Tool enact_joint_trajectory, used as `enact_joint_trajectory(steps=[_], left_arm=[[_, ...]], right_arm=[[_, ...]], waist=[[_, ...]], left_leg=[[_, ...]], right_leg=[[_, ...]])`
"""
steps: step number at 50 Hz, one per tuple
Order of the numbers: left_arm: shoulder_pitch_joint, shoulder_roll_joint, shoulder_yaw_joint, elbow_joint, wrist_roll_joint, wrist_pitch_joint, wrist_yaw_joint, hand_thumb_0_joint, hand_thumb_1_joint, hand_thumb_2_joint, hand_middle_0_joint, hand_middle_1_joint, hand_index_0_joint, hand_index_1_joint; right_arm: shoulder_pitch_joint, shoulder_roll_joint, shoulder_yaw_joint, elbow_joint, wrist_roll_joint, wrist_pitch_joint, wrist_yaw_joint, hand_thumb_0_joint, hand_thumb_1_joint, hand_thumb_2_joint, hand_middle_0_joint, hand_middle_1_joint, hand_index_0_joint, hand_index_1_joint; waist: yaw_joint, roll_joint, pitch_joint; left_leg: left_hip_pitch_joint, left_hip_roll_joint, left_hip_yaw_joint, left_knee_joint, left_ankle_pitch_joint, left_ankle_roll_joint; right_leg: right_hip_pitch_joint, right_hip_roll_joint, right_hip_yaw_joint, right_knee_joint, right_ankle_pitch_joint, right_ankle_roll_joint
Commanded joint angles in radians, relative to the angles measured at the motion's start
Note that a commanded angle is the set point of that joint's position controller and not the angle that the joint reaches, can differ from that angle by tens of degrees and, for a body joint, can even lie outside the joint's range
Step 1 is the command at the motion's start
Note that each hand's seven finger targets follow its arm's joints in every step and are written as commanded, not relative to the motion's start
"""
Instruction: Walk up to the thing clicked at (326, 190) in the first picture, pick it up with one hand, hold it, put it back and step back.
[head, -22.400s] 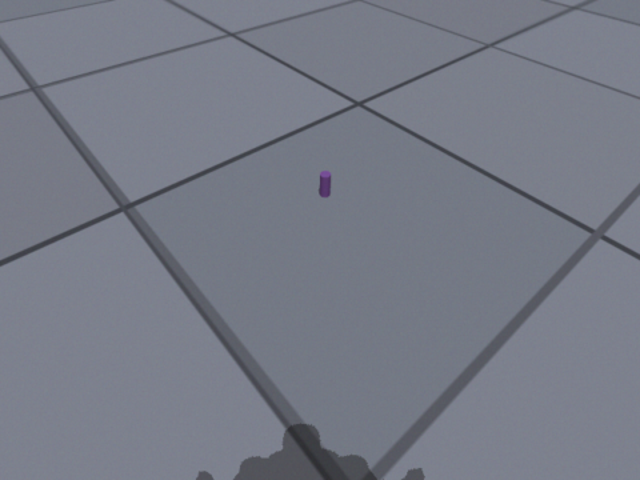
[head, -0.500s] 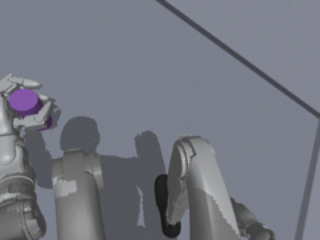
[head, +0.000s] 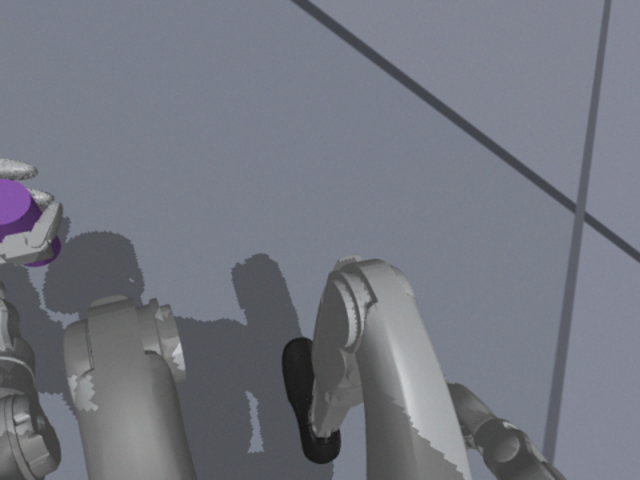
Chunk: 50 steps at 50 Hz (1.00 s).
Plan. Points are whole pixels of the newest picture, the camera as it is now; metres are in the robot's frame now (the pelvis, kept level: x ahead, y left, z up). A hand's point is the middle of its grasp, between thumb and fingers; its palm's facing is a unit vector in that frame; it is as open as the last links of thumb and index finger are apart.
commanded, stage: lower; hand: left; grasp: from the side
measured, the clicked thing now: (20, 227) +0.43 +0.27 -0.14
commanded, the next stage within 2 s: loosen in 1.12 s
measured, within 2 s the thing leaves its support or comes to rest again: rests again in 1.44 s
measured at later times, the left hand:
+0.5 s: hand (37, 222) +0.44 +0.26 -0.16, palm faces +0.28 -0.96 +0.00, open 7.2 cm
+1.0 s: hand (42, 228) +0.44 +0.26 -0.19, palm faces +0.29 -0.96 +0.00, open 7.2 cm
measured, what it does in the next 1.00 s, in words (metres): stands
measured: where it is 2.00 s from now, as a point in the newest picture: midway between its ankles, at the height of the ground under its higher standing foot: (241, 452)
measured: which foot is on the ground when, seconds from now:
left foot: down 0.00-1.00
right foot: down 0.00-1.00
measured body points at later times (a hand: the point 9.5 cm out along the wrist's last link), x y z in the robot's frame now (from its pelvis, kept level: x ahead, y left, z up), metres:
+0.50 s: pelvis -0.01 +0.01 -0.01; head +0.23 +0.16 +0.34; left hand +0.42 +0.31 -0.16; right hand +0.13 -0.26 -0.06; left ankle +0.08 +0.13 -0.26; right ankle +0.13 -0.12 -0.26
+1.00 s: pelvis -0.01 +0.01 -0.01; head +0.23 +0.18 +0.32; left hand +0.42 +0.31 -0.18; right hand +0.13 -0.25 -0.05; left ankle +0.08 +0.13 -0.26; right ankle +0.13 -0.12 -0.26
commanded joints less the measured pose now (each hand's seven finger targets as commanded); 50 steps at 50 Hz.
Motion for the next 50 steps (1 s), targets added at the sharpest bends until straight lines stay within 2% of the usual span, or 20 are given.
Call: enact_joint_trajectory(steps=[1,3,4,7,9,10,12,14,16,19,20,22,26,27,31,32,36,39,43,50], left_arm=[[-0.281,0.228,0.028,-0.123,0.01,-0.119,0.015,0.0,0.418,1.197,-1.257,-1.34,-1.271,-1.33],[-0.312,0.27,0.042,-0.14,0.014,-0.139,0.025,0.0,0.408,1.199,-1.26,-1.336,-1.27,-1.329],[-0.302,0.265,0.043,-0.119,0.008,-0.146,0.024,0.0,0.413,1.202,-1.25,-1.336,-1.262,-1.328],[-0.305,0.304,0.057,-0.106,0.009,-0.167,0.034,0.0,0.415,1.197,-1.246,-1.327,-1.258,-1.319],[-0.3,0.296,0.05,-0.084,0.013,-0.177,0.044,0.0,0.415,1.215,-1.26,-1.346,-1.272,-1.338],[-0.276,0.299,0.055,-0.077,0.013,-0.179,0.048,0.0,0.423,1.227,-1.255,-1.349,-1.266,-1.343],[-0.278,0.308,0.051,-0.073,0.019,-0.188,0.06,0.0,0.405,1.235,-1.253,-1.357,-1.264,-1.351],[-0.26,0.312,0.045,-0.056,0.023,-0.196,0.068,0.0,0.397,1.222,-1.244,-1.346,-1.256,-1.339],[-0.274,0.321,0.04,-0.049,0.03,-0.202,0.078,0.0,0.408,1.231,-1.253,-1.348,-1.263,-1.343],[-0.284,0.33,0.032,-0.042,0.029,-0.211,0.092,0.0,0.421,1.246,-1.241,-1.353,-1.253,-1.348],[-0.259,0.341,0.044,-0.029,0.027,-0.213,0.099,0.0,0.401,1.244,-1.243,-1.358,-1.256,-1.351],[-0.279,0.338,0.042,-0.033,0.018,-0.223,0.109,0.0,0.397,1.249,-1.232,-1.352,-1.244,-1.347],[-0.265,0.379,0.056,-0.014,0.026,-0.239,0.129,0.0,0.424,1.256,-1.236,-1.352,-1.247,-1.348],[-0.256,0.373,0.046,-0.015,0.03,-0.243,0.132,0.0,0.407,1.251,-1.216,-1.343,-1.228,-1.338],[-0.246,0.382,0.041,0.018,0.034,-0.252,0.138,0.0,0.431,1.264,-1.248,-1.364,-1.262,-1.358],[-0.25,0.399,0.049,0.003,0.033,-0.259,0.141,0.0,0.418,1.249,-1.238,-1.344,-1.247,-1.342],[-0.251,0.389,0.036,0.013,0.027,-0.264,0.143,0.0,0.435,1.253,-1.249,-1.351,-1.259,-1.347],[-0.235,0.389,0.036,0.018,0.034,-0.265,0.148,0.0,0.462,1.274,-1.247,-1.363,-1.259,-1.358],[-0.249,0.408,0.03,0.023,0.033,-0.271,0.155,0.0,0.411,1.265,-1.254,-1.359,-1.263,-1.358],[-0.241,0.409,0.023,0.042,0.034,-0.289,0.159,0.0,0.464,1.269,-1.281,-1.363,-1.291,-1.361]], right_arm=[[0.067,-0.31,-0.062,-0.038,-0.017,-0.005,-0.012,0.0,-0.912,-0.904,0.199,0.3,0.2,0.3],[0.05,-0.324,-0.049,-0.052,-0.025,-0.005,-0.012,0.0,-0.911,-0.905,0.199,0.3,0.2,0.3],[0.041,-0.324,-0.04,-0.055,-0.032,-0.004,-0.012,0.0,-0.91,-0.904,0.199,0.3,0.2,0.3],[0.02,-0.335,-0.021,-0.064,-0.045,-0.007,-0.015,0.0,-0.912,-0.905,0.2,0.3,0.2,0.3],[0.013,-0.344,-0.012,-0.062,-0.056,-0.008,-0.014,0.0,-0.915,-0.906,0.2,0.3,0.2,0.3],[0.018,-0.348,-0.008,-0.061,-0.06,-0.009,-0.014,0.0,-0.913,-0.906,0.2,0.3,0.2,0.3],[0.013,-0.353,0.002,-0.062,-0.068,-0.006,-0.014,0.0,-0.915,-0.907,0.2,0.3,0.2,0.3],[-0.003,-0.357,0.014,-0.065,-0.073,-0.005,-0.013,0.0,-0.916,-0.907,0.2,0.3,0.2,0.3],[-0.009,-0.369,0.02,-0.071,-0.078,-0.001,-0.013,0.0,-0.915,-0.906,0.2,0.3,0.2,0.3],[-0.018,-0.375,0.035,-0.071,-0.084,0.0,-0.012,0.0,-0.91,-0.906,0.2,0.3,0.2,0.3],[-0.022,-0.372,0.04,-0.075,-0.087,0.0,-0.012,0.0,-0.91,-0.905,0.2,0.3,0.2,0.3],[-0.023,-0.374,0.051,-0.078,-0.091,0.001,-0.011,0.0,-0.911,-0.906,0.2,0.3,0.2,0.3],[-0.036,-0.377,0.068,-0.078,-0.101,0.001,-0.012,0.0,-0.909,-0.905,0.2,0.3,0.2,0.3],[-0.041,-0.376,0.071,-0.079,-0.105,0.004,-0.012,0.0,-0.905,-0.904,0.2,0.3,0.2,0.3],[-0.05,-0.385,0.084,-0.084,-0.111,0.004,-0.012,0.0,-0.905,-0.904,0.2,0.3,0.2,0.3],[-0.056,-0.387,0.085,-0.087,-0.111,0.003,-0.012,0.0,-0.907,-0.905,0.2,0.3,0.2,0.3],[-0.068,-0.393,0.092,-0.09,-0.114,0.002,-0.013,0.0,-0.906,-0.904,0.2,0.3,0.2,0.3],[-0.064,-0.395,0.098,-0.089,-0.12,0.003,-0.012,0.0,-0.902,-0.903,0.2,0.3,0.2,0.3],[-0.079,-0.396,0.108,-0.1,-0.12,0.005,-0.011,0.0,-0.899,-0.903,0.2,0.3,0.2,0.3],[-0.093,-0.407,0.117,-0.109,-0.125,0.007,-0.01,0.0,-0.894,-0.901,0.2,0.3,0.2,0.3]], waist=[[-0.052,0.365,-0.582],[-0.058,0.394,-0.58],[-0.062,0.391,-0.586],[-0.07,0.395,-0.565],[-0.086,0.412,-0.538],[-0.081,0.416,-0.547],[-0.095,0.426,-0.54],[-0.094,0.429,-0.531],[-0.108,0.44,-0.512],[-0.121,0.438,-0.489],[-0.114,0.424,-0.492],[-0.13,0.419,-0.486],[-0.126,0.418,-0.475],[-0.126,0.427,-0.476],[-0.144,0.423,-0.455],[-0.132,0.421,-0.455],[-0.147,0.422,-0.424],[-0.149,0.434,-0.434],[-0.153,0.426,-0.399],[-0.161,0.44,-0.368]], left_leg=[[0.393,0.019,0.069,-0.305,0.083,0.002],[0.404,0.023,0.062,-0.306,0.065,-0.002],[0.406,0.023,0.066,-0.291,0.079,0.0],[0.388,0.024,0.062,-0.279,0.066,0.002],[0.399,0.028,0.05,-0.283,0.057,-0.002],[0.423,0.03,0.047,-0.28,0.09,-0.006],[0.434,0.033,0.038,-0.277,0.119,-0.01],[0.442,0.035,0.024,-0.281,0.129,-0.014],[0.451,0.04,0.009,-0.29,0.112,-0.019],[0.443,0.041,0.001,-0.281,0.117,-0.017],[0.437,0.04,0.005,-0.271,0.118,-0.014],[0.423,0.039,0.004,-0.26,0.112,-0.009],[0.422,0.043,-0.006,-0.257,0.12,-0.012],[0.433,0.045,-0.005,-0.253,0.123,-0.012],[0.425,0.047,-0.017,-0.255,0.107,-0.011],[0.42,0.048,-0.017,-0.255,0.102,-0.011],[0.423,0.052,-0.029,-0.257,0.093,-0.012],[0.457,0.058,-0.042,-0.259,0.138,-0.019],[0.424,0.058,-0.044,-0.258,0.091,-0.013],[0.441,0.064,-0.068,-0.273,0.075,-0.021]], right_leg=[[0.316,0.042,-0.096,-0.182,0.107,-0.056],[0.321,0.046,-0.102,-0.178,0.099,-0.058],[0.337,0.048,-0.1,-0.179,0.115,-0.056],[0.347,0.051,-0.106,-0.18,0.112,-0.054],[0.335,0.05,-0.118,-0.175,0.109,-0.053],[0.348,0.052,-0.12,-0.171,0.136,-0.053],[0.359,0.053,-0.128,-0.164,0.16,-0.051],[0.355,0.053,-0.138,-0.154,0.168,-0.052],[0.34,0.051,-0.15,-0.149,0.156,-0.05],[0.348,0.054,-0.154,-0.148,0.167,-0.048],[0.362,0.059,-0.153,-0.157,0.169,-0.046],[0.378,0.061,-0.156,-0.162,0.172,-0.042],[0.389,0.066,-0.165,-0.161,0.175,-0.042],[0.393,0.068,-0.164,-0.162,0.18,-0.041],[0.394,0.073,-0.178,-0.162,0.173,-0.039],[0.393,0.074,-0.177,-0.16,0.169,-0.041],[0.377,0.077,-0.187,-0.16,0.166,-0.038],[0.391,0.077,-0.194,-0.15,0.2,-0.037],[0.38,0.082,-0.196,-0.161,0.168,-0.038],[0.361,0.083,-0.215,-0.148,0.158,-0.037]])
